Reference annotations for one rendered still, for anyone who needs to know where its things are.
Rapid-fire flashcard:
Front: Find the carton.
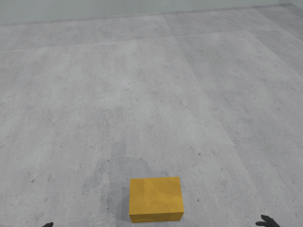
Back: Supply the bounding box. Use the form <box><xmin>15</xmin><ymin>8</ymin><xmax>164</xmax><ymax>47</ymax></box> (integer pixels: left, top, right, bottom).
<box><xmin>129</xmin><ymin>177</ymin><xmax>185</xmax><ymax>223</ymax></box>

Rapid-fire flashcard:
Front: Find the right robot hand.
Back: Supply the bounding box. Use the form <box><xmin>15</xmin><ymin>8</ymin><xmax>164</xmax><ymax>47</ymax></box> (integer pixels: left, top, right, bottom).
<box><xmin>256</xmin><ymin>215</ymin><xmax>280</xmax><ymax>227</ymax></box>

